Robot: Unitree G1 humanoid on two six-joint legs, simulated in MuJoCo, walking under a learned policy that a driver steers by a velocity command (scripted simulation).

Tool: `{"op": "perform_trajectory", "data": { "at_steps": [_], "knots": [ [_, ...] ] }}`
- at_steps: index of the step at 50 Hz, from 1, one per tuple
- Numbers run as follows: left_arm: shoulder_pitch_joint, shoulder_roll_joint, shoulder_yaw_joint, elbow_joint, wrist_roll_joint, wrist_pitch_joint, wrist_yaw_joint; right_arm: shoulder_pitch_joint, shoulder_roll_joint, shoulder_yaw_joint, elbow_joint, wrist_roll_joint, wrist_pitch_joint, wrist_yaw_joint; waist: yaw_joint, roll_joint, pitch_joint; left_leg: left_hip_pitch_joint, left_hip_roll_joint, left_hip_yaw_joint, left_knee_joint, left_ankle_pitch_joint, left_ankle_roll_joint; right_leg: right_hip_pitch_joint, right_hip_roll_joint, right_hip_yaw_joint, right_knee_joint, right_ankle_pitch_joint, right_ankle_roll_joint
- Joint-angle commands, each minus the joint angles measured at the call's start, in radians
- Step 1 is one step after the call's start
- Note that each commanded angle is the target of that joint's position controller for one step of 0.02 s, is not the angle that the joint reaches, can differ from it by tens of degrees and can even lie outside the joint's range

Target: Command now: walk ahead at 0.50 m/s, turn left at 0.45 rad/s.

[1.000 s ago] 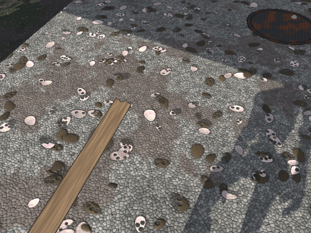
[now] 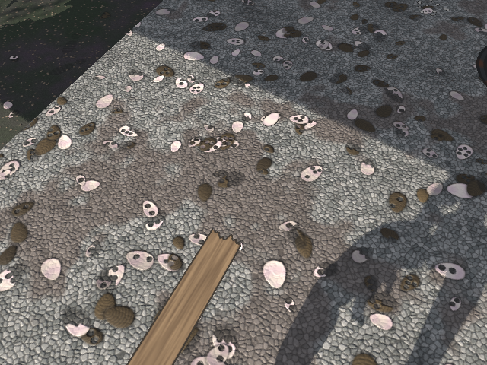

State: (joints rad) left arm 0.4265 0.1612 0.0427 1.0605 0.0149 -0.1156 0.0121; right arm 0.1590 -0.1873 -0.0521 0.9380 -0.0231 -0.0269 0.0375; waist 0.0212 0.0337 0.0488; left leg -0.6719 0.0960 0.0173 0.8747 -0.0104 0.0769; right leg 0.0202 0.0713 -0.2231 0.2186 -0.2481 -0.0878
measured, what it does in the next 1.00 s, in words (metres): walks ahead: left foot, then right foot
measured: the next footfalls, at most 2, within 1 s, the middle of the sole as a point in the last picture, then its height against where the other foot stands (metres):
left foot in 0.20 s outside the picture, level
right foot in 0.76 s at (258, 318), level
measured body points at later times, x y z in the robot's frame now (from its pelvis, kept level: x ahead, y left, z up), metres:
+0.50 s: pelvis +0.28 +0.06 +0.00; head +0.30 +0.07 +0.45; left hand +0.37 +0.32 -0.12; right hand +0.33 -0.20 -0.13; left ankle +0.22 +0.08 -0.74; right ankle +0.43 -0.09 -0.67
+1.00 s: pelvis +0.57 +0.06 +0.00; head +0.59 +0.05 +0.45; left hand +0.54 +0.33 -0.13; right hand +0.73 -0.17 -0.12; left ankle +0.61 +0.23 -0.67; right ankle +0.58 +0.01 -0.74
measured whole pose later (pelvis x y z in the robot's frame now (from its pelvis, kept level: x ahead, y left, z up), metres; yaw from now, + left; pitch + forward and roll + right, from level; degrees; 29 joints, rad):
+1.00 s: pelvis +0.57 +0.06 +0.00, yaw +5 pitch +0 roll +0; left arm 0.37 0.24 0.06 0.94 0.00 -0.06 -0.02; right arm 0.15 -0.24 -0.03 0.82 -0.05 -0.06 0.02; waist 0.02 0.03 0.04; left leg -0.59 0.09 -0.05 1.02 -0.24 -0.01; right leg -0.17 0.14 0.02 0.33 -0.16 -0.13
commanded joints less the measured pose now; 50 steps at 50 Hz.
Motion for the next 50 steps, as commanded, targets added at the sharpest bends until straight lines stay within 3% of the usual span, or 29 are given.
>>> {"op": "perform_trajectory", "data": {
  "at_steps": [1,3,5,7,8,9,10,11,12,13,14,15,17,20,25,31,34,36,37,38,39,40,41,42,43,44,46,48,50],
  "knots": [
    [0.058,0.11,0.012,-0.029,-0.003,-0.012,0.014,-0.121,-0.007,0.011,-0.088,0.001,-0.011,0.008,0.014,-0.092,0.075,0.024,-0.03,0.088,-0.15,0.061,0.005,-0.05,-0.275,0.05,-0.077,0.529,-0.015],
    [0.091,0.121,0.013,-0.017,-0.001,-0.005,0.022,-0.162,-0.011,0.012,-0.109,-0.002,-0.013,0.01,0.024,-0.092,0.078,0.031,-0.052,0.124,-0.218,0.028,0.024,0.03,-0.294,0.024,-0.04,0.63,-0.015],
    [0.087,0.142,0.017,-0.016,0.001,0.002,0.031,-0.141,-0.027,0.004,-0.112,-0.006,-0.013,0.008,0.0,-0.11,0.049,0.094,-0.098,0.157,-0.249,-0.048,0.057,0.093,-0.311,-0.009,0.047,0.881,-0.008],
    [0.061,0.172,0.026,-0.022,0.006,0.013,0.042,-0.045,-0.055,-0.011,-0.09,-0.009,-0.01,0.002,-0.052,-0.15,-0.01,0.2,-0.156,0.181,-0.247,-0.157,0.103,0.131,-0.329,-0.033,0.206,1.125,-0.005],
    [0.042,0.187,0.032,-0.033,0.01,0.022,0.041,0.042,-0.077,-0.023,-0.065,-0.01,-0.011,-0.001,-0.091,-0.159,-0.059,0.289,-0.181,0.177,-0.267,-0.202,0.129,0.124,-0.335,-0.035,0.344,1.144,-0.013],
    [0.023,0.198,0.037,-0.047,0.009,0.028,0.034,0.151,-0.106,-0.039,-0.032,-0.016,-0.017,-0.005,-0.141,-0.145,-0.117,0.432,-0.2,0.153,-0.337,-0.205,0.158,0.066,-0.333,-0.036,0.534,1.039,-0.015],
    [-0.014,0.199,0.039,-0.077,0.002,0.028,0.023,0.27,-0.17,-0.066,-0.005,-0.03,-0.02,-0.015,-0.213,-0.071,-0.18,0.639,-0.106,0.002,-0.424,-0.248,0.208,-0.119,-0.301,-0.046,0.827,0.762,0.005],
    [0.006,0.092,0.025,-0.151,-0.013,0.02,0.003,0.227,-0.271,-0.094,-0.033,-0.02,-0.01,-0.021,-0.125,0.207,-0.252,0.957,0.204,-0.544,-0.477,-0.181,0.354,-0.588,-0.072,-0.012,1.236,-0.22,0.07],
    [-0.088,0.158,0.032,-0.197,-0.013,0.006,-0.008,0.256,-0.284,-0.093,-0.036,-0.003,0.003,-0.02,-0.15,0.055,-0.292,0.97,0.25,-0.728,-0.585,-0.18,0.417,-0.744,-0.04,0.224,1.334,-0.233,0.063],
    [-0.161,0.149,0.026,-0.224,-0.015,-0.009,-0.013,0.199,-0.241,-0.081,-0.034,0.004,0.003,-0.03,-0.123,-0.008,-0.16,0.875,0.238,-0.592,-0.611,-0.175,0.372,-0.816,-0.114,0.266,1.271,-0.141,0.055],
    [-0.151,0.152,0.026,-0.219,-0.016,-0.016,-0.012,0.16,-0.181,-0.066,-0.031,0.009,-0.002,-0.032,-0.075,-0.085,-0.068,0.731,0.2,-0.497,-0.637,-0.079,0.315,-0.766,-0.152,0.259,1.151,-0.083,0.055],
    [-0.146,0.144,0.027,-0.213,-0.002,-0.004,-0.01,0.122,-0.143,-0.052,-0.033,0.008,-0.013,-0.036,-0.03,-0.118,-0.037,0.643,0.145,-0.404,-0.646,0.015,0.265,-0.702,-0.181,0.262,1.063,-0.067,0.063],
    [-0.089,0.116,0.022,-0.194,0.031,0.041,-0.017,0.108,-0.119,-0.037,-0.037,0.017,-0.039,-0.042,0.012,-0.088,-0.044,0.547,0.082,-0.29,-0.663,0.146,0.231,-0.59,-0.195,0.252,0.976,-0.059,0.084],
    [-0.142,0.107,0.019,-0.217,0.033,0.071,-0.031,0.184,-0.155,-0.039,-0.006,0.024,-0.064,-0.038,0.007,-0.039,-0.024,0.526,0.039,-0.207,-0.689,0.285,0.196,-0.605,-0.2,0.211,0.862,0.016,0.105],
    [-0.341,0.122,0.017,-0.284,0.018,0.079,-0.041,0.29,-0.152,-0.028,0.013,0.023,-0.062,-0.034,-0.066,0.019,0.002,0.638,0.011,-0.163,-0.698,0.357,0.096,-0.705,-0.189,0.176,0.646,0.211,0.1],
    [-0.498,0.115,0.0,-0.34,0.008,0.07,-0.046,0.35,-0.157,-0.016,0.032,0.005,-0.065,-0.048,-0.11,0.039,0.035,0.796,0.052,-0.138,-0.691,0.405,0.094,-0.718,-0.133,0.136,0.426,0.245,0.055],
    [-0.447,0.129,0.003,-0.334,0.001,0.061,-0.043,0.314,-0.169,-0.012,0.038,-0.007,-0.072,-0.057,-0.059,0.053,0.024,0.822,0.081,-0.08,-0.631,0.642,0.078,-0.578,-0.079,0.116,0.348,0.157,-0.007],
    [-0.261,0.168,0.022,-0.274,0.0,0.056,-0.029,0.288,-0.19,-0.016,0.04,-0.017,-0.07,-0.065,0.025,0.064,-0.07,0.844,0.086,-0.043,-0.421,0.88,0.061,-0.391,-0.011,0.109,0.327,0.075,-0.052],
    [-0.109,0.179,0.032,-0.222,0.007,0.049,-0.022,0.265,-0.2,-0.018,0.035,-0.012,-0.065,-0.065,0.099,0.042,-0.141,0.791,0.066,-0.011,-0.23,0.83,0.049,-0.216,-0.001,0.113,0.253,0.124,-0.076],
    [0.047,0.236,0.051,-0.185,0.029,0.046,-0.013,0.258,-0.182,-0.01,0.01,-0.003,-0.068,-0.064,0.155,-0.024,-0.236,0.596,0.029,0.019,0.042,0.534,0.035,0.028,-0.151,0.293,0.249,0.081,-0.13],
    [0.083,0.342,0.08,-0.177,0.041,0.05,-0.017,0.372,-0.092,0.005,-0.011,0.029,-0.071,-0.046,0.079,-0.269,-0.326,0.19,-0.183,0.054,0.46,-0.269,-0.024,0.304,-0.43,0.837,0.182,0.081,-0.316],
    [-0.01,0.289,0.072,-0.178,-0.007,0.061,-0.033,0.314,-0.166,-0.009,-0.018,-0.003,-0.076,-0.044,0.054,-0.154,-0.293,0.058,-0.165,-0.081,0.537,-0.435,-0.004,0.257,-0.417,0.978,0.066,0.011,-0.316],
    [-0.112,0.25,0.062,-0.203,-0.014,0.064,-0.037,0.214,-0.174,-0.01,-0.057,-0.005,-0.085,-0.038,0.025,-0.107,-0.132,0.001,-0.102,-0.094,0.505,-0.347,-0.003,0.105,-0.392,0.814,0.049,-0.013,-0.287],
    [-0.149,0.198,0.049,-0.207,-0.008,0.062,-0.039,0.163,-0.172,-0.007,-0.073,-0.005,-0.093,-0.034,0.01,-0.025,-0.066,0.022,-0.065,-0.087,0.442,-0.292,-0.008,-0.014,-0.352,0.719,0.017,0.069,-0.257],
    [-0.154,0.181,0.043,-0.203,-0.006,0.058,-0.035,0.146,-0.159,-0.007,-0.083,-0.009,-0.086,-0.031,-0.016,-0.006,-0.024,0.059,-0.043,-0.085,0.384,-0.279,-0.018,-0.106,-0.307,0.647,0.003,0.16,-0.229],
    [-0.153,0.166,0.036,-0.191,-0.009,0.054,-0.029,0.155,-0.145,-0.003,-0.093,-0.019,-0.07,-0.028,-0.046,-0.02,-0.019,0.108,-0.027,-0.083,0.333,-0.275,-0.035,-0.172,-0.265,0.587,-0.011,0.221,-0.204],
    [-0.119,0.192,0.041,-0.182,-0.015,0.039,-0.026,0.163,-0.123,0.003,-0.105,-0.028,-0.042,-0.023,-0.059,-0.049,-0.033,0.139,-0.02,-0.062,0.262,-0.277,-0.064,-0.215,-0.232,0.531,-0.024,0.3,-0.199],
    [-0.089,0.221,0.049,-0.18,-0.017,0.035,-0.023,0.108,-0.119,0.007,-0.132,-0.028,-0.028,-0.021,-0.052,-0.063,-0.021,0.112,-0.013,-0.039,0.183,-0.235,-0.092,-0.246,-0.206,0.5,-0.045,0.291,-0.197],
    [-0.049,0.225,0.051,-0.18,-0.019,0.039,-0.022,0.001,-0.123,0.008,-0.175,-0.026,-0.023,-0.02,-0.024,-0.073,0.008,0.058,-0.007,-0.025,0.073,-0.152,-0.117,-0.244,-0.188,0.498,-0.063,0.279,-0.18]
  ]
}}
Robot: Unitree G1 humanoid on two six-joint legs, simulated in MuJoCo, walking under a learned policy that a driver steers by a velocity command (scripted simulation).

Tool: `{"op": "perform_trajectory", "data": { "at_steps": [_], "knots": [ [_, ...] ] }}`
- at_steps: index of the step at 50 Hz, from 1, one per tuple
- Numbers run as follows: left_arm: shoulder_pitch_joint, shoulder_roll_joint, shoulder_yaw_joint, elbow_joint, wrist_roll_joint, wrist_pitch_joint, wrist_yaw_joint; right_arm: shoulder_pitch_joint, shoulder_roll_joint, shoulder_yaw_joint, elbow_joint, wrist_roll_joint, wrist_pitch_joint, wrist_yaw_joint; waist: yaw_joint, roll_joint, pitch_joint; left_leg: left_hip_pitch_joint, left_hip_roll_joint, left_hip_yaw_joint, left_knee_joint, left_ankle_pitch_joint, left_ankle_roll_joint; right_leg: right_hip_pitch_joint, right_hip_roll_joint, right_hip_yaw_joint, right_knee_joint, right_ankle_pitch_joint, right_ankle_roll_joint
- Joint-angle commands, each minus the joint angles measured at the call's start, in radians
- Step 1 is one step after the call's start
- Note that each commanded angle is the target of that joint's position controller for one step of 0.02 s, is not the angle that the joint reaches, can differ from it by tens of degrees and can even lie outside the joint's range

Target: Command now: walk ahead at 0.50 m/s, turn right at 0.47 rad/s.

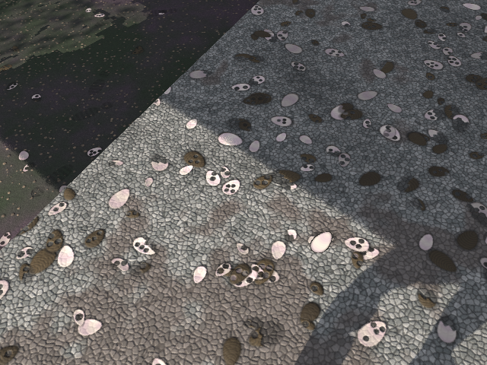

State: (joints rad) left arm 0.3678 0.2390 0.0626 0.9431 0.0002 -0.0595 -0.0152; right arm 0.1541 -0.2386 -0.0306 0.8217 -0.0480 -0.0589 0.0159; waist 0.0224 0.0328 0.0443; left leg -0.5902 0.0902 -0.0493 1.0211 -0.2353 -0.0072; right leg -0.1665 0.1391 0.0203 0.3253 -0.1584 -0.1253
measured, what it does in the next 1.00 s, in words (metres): walks ahead, turning right: left foot, then right foot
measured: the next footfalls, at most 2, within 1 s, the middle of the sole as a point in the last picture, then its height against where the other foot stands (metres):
left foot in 0.30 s outside the picture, level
right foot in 0.84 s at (337, 354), level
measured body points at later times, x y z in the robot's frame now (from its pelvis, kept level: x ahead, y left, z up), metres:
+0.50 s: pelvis +0.27 +0.04 +0.00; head +0.30 +0.05 +0.45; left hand +0.44 +0.29 -0.13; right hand +0.29 -0.25 -0.10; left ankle +0.31 +0.13 -0.74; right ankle +0.21 -0.07 -0.66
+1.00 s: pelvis +0.45 -0.09 -0.01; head +0.49 -0.13 +0.44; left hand +0.71 +0.05 -0.12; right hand +0.38 -0.34 -0.15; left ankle +0.49 +0.07 -0.66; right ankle +0.48 -0.16 -0.74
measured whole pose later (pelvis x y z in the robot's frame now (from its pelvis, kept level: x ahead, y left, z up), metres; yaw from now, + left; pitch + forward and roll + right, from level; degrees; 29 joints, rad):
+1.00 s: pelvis +0.45 -0.09 -0.01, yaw -32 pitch +1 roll +1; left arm 0.16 0.23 0.03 0.75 0.01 -0.03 0.00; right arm 0.25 -0.25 -0.03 0.80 -0.02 -0.01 -0.01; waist -0.03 0.02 0.09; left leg -0.47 0.08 0.03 1.15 -0.41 -0.02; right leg -0.32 0.07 -0.05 0.44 -0.14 -0.11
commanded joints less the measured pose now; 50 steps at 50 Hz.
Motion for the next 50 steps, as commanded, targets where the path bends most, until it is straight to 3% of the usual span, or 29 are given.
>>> {"op": "perform_trajectory", "data": {
  "at_steps": [1,5,9,12,13,14,15,16,17,18,19,20,22,25,29,32,36,38,39,40,41,42,43,44,45,46,47,48,50],
  "knots": [
    [0.033,0.145,0.031,-0.062,-0.005,-0.015,0.005,-0.04,-0.072,-0.013,-0.077,0.001,0.01,0.002,-0.007,-0.078,0.016,-0.042,-0.003,0.045,-0.126,0.115,-0.041,-0.039,-0.248,0.258,-0.168,0.198,-0.129],
    [0.111,0.153,0.037,-0.065,-0.003,-0.007,0.01,-0.166,-0.068,-0.005,-0.127,0.01,0.009,0.008,0.05,-0.095,-0.007,-0.076,-0.03,0.041,-0.273,0.217,-0.049,0.077,-0.238,0.277,-0.115,0.275,-0.091],
    [0.147,0.163,0.04,-0.08,0.013,-0.001,0.02,-0.264,-0.073,0.004,-0.178,0.018,-0.003,0.01,0.079,-0.11,-0.01,-0.072,-0.067,0.036,-0.383,0.184,-0.036,0.172,-0.257,0.324,-0.035,0.381,-0.095],
    [0.08,0.19,0.049,-0.113,0.018,0.0,0.029,-0.187,-0.108,-0.003,-0.176,0.024,-0.018,0.004,0.02,-0.131,-0.028,0.115,-0.095,0.018,-0.5,0.114,-0.004,0.138,-0.266,0.36,0.04,0.435,-0.052],
    [0.048,0.2,0.052,-0.125,0.018,-0.003,0.026,-0.101,-0.13,-0.012,-0.152,0.026,-0.024,-0.004,-0.018,-0.13,-0.062,0.25,-0.12,0.028,-0.531,0.081,0.011,0.103,-0.249,0.362,0.108,0.5,-0.032],
    [0.028,0.2,0.051,-0.131,0.009,-0.009,0.017,0.022,-0.158,-0.024,-0.12,0.022,-0.036,-0.016,-0.082,-0.084,-0.127,0.433,-0.105,0.018,-0.598,0.111,0.038,0.056,-0.196,0.324,0.262,0.509,-0.007],
    [0.027,0.146,0.036,-0.158,-0.006,-0.018,0.007,0.172,-0.228,-0.042,-0.11,-0.001,-0.045,-0.035,-0.137,0.015,-0.264,0.665,0.083,-0.155,-0.621,-0.038,0.089,-0.06,-0.136,0.257,0.509,0.315,0.017],
    [0.131,0.052,0.016,-0.191,-0.04,-0.014,0.01,0.207,-0.316,-0.063,-0.118,-0.022,-0.031,-0.042,-0.089,0.239,-0.372,0.905,0.349,-0.572,-0.691,-0.108,0.191,-0.369,0.014,0.12,0.779,-0.341,0.049],
    [0.15,0.135,0.023,-0.174,-0.002,0.001,0.02,0.172,-0.262,-0.062,-0.116,-0.003,-0.015,-0.034,-0.053,0.179,-0.329,0.827,0.366,-0.71,-0.718,-0.207,0.223,-0.474,-0.063,0.095,0.903,-0.38,0.038],
    [0.086,0.148,0.027,-0.163,0.015,0.011,0.015,0.109,-0.164,-0.04,-0.132,0.005,-0.012,-0.03,-0.046,0.046,-0.186,0.69,0.314,-0.558,-0.737,-0.211,0.202,-0.486,-0.111,0.092,0.925,-0.284,0.042],
    [0.03,0.13,0.023,-0.17,0.019,0.013,0.005,0.073,-0.114,-0.027,-0.128,0.008,-0.015,-0.025,-0.04,-0.006,-0.101,0.581,0.255,-0.402,-0.766,-0.102,0.181,-0.469,-0.142,0.081,0.887,-0.216,0.053],
    [0.007,0.118,0.023,-0.177,0.026,0.021,-0.006,0.069,-0.103,-0.022,-0.12,0.007,-0.019,-0.026,-0.03,0.031,-0.069,0.523,0.211,-0.293,-0.789,-0.002,0.156,-0.448,-0.166,0.071,0.854,-0.189,0.061],
    [0.005,0.111,0.023,-0.183,0.037,0.044,-0.024,0.097,-0.109,-0.024,-0.094,0.018,-0.034,-0.024,-0.012,0.087,-0.053,0.471,0.167,-0.164,-0.813,0.157,0.141,-0.419,-0.181,0.052,0.839,-0.163,0.076],
    [-0.064,0.1,0.018,-0.218,0.036,0.059,-0.039,0.133,-0.122,-0.032,-0.075,0.032,-0.054,-0.016,-0.007,0.072,-0.053,0.49,0.175,-0.067,-0.842,0.278,0.159,-0.483,-0.195,0.043,0.832,-0.098,0.086],
    [-0.197,0.088,0.009,-0.269,0.036,0.06,-0.053,0.18,-0.128,-0.038,-0.047,0.03,-0.052,-0.015,-0.028,0.054,-0.015,0.522,0.166,0.05,-0.868,0.328,0.165,-0.572,-0.209,0.021,0.721,0.022,0.102],
    [-0.289,0.067,-0.006,-0.3,0.033,0.054,-0.065,0.194,-0.137,-0.041,-0.034,0.029,-0.049,-0.014,-0.046,0.056,0.009,0.521,0.147,0.14,-0.867,0.338,0.146,-0.522,-0.209,-0.024,0.54,0.124,0.093],
    [-0.391,0.068,-0.014,-0.346,0.039,0.051,-0.075,0.247,-0.17,-0.051,-0.007,0.029,-0.036,-0.023,-0.075,0.056,0.039,0.596,0.179,0.202,-0.839,0.405,0.126,-0.465,-0.195,-0.099,0.37,0.074,0.051],
    [-0.377,0.07,-0.012,-0.349,0.049,0.048,-0.067,0.252,-0.186,-0.053,0.005,0.029,-0.021,-0.03,-0.062,0.058,0.032,0.642,0.176,0.251,-0.719,0.727,0.106,-0.397,-0.143,-0.147,0.307,-0.008,0.024],
    [-0.332,0.074,-0.008,-0.337,0.057,0.042,-0.059,0.263,-0.199,-0.055,0.014,0.032,-0.013,-0.034,-0.046,0.071,-0.004,0.654,0.172,0.262,-0.615,0.918,0.097,-0.324,-0.099,-0.163,0.282,-0.049,0.007],
    [-0.225,0.086,0.0,-0.307,0.064,0.031,-0.05,0.264,-0.209,-0.055,0.018,0.036,-0.006,-0.038,-0.003,0.073,-0.066,0.645,0.161,0.267,-0.46,0.987,0.089,-0.205,-0.058,-0.155,0.231,-0.036,-0.014],
    [-0.074,0.108,0.013,-0.256,0.077,0.017,-0.036,0.254,-0.207,-0.052,0.013,0.047,-0.003,-0.039,0.071,0.034,-0.157,0.551,0.129,0.29,-0.243,0.841,0.059,0.011,-0.053,-0.121,0.124,0.11,-0.039],
    [0.021,0.197,0.035,-0.236,0.081,0.009,-0.018,0.281,-0.14,-0.034,-0.027,0.044,-0.006,-0.033,0.081,-0.102,-0.282,0.298,0.075,0.287,0.049,0.239,0.027,0.3,-0.287,0.117,0.179,0.401,-0.08],
    [-0.008,0.307,0.06,-0.27,0.035,0.017,-0.008,0.358,-0.081,-0.018,-0.076,0.069,0.005,-0.028,0.027,-0.293,-0.466,0.019,-0.091,0.197,0.405,-0.417,-0.017,0.542,-0.61,0.574,0.167,0.893,-0.277],
    [0.029,0.254,0.057,-0.269,0.0,0.03,0.008,0.27,-0.144,-0.032,-0.059,0.044,0.016,-0.034,0.077,-0.074,-0.468,0.009,-0.045,0.055,0.41,-0.303,-0.016,0.472,-0.548,0.426,0.167,1.056,-0.262],
    [-0.046,0.198,0.036,-0.258,-0.001,0.027,0.017,0.214,-0.1,-0.017,-0.071,0.061,0.014,-0.031,0.047,-0.106,-0.326,-0.018,-0.022,0.043,0.372,-0.25,-0.013,0.352,-0.509,0.307,0.134,1.023,-0.241],
    [-0.096,0.127,0.013,-0.247,-0.002,0.028,0.019,0.202,-0.094,-0.012,-0.058,0.051,0.015,-0.031,0.007,-0.056,-0.204,0.005,0.01,0.04,0.257,-0.215,-0.011,0.208,-0.443,0.23,0.081,0.893,-0.176],
    [-0.132,0.105,0.003,-0.242,-0.006,0.027,0.024,0.197,-0.103,-0.017,-0.053,0.031,0.029,-0.029,-0.026,-0.066,-0.134,0.046,0.023,0.037,0.184,-0.193,-0.011,0.106,-0.391,0.186,0.042,0.803,-0.135],
    [-0.163,0.091,-0.006,-0.242,-0.003,0.027,0.024,0.242,-0.103,-0.018,-0.032,0.018,0.049,-0.026,-0.056,-0.077,-0.12,0.12,0.016,0.045,0.147,-0.169,-0.014,0.025,-0.362,0.14,0.011,0.781,-0.117],
    [-0.16,0.108,-0.005,-0.231,0.011,0.015,0.018,0.281,-0.089,-0.021,-0.013,0.02,0.071,-0.02,-0.079,-0.076,-0.147,0.19,-0.014,0.06,0.101,-0.125,-0.015,-0.023,-0.34,0.093,-0.007,0.831,-0.112]
  ]
}}
Over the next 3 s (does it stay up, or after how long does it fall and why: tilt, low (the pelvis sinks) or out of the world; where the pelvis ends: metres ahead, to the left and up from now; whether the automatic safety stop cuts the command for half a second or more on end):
stays up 0.79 -0.25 -0.03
